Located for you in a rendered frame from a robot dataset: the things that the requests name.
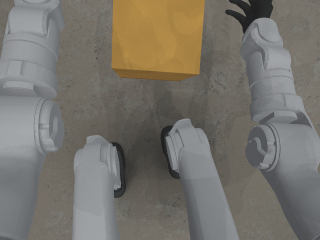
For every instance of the robot right thigh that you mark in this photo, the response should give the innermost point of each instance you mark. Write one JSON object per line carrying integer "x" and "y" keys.
{"x": 208, "y": 212}

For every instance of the robot left upper arm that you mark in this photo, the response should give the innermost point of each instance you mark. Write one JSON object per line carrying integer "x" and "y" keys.
{"x": 30, "y": 128}

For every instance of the right robot hand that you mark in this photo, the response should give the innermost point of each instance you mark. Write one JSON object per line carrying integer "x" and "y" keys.
{"x": 258, "y": 9}

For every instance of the robot right foot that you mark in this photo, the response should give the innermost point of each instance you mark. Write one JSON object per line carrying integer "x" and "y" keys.
{"x": 164, "y": 134}

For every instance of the carton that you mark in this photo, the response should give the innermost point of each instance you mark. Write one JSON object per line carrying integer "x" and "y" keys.
{"x": 157, "y": 39}

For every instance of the robot right forearm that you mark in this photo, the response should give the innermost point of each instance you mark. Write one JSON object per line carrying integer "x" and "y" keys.
{"x": 271, "y": 82}

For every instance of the robot right upper arm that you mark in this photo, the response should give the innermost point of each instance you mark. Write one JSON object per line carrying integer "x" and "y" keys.
{"x": 288, "y": 156}

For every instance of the robot left forearm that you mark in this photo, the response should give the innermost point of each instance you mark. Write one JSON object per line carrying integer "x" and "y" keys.
{"x": 30, "y": 49}

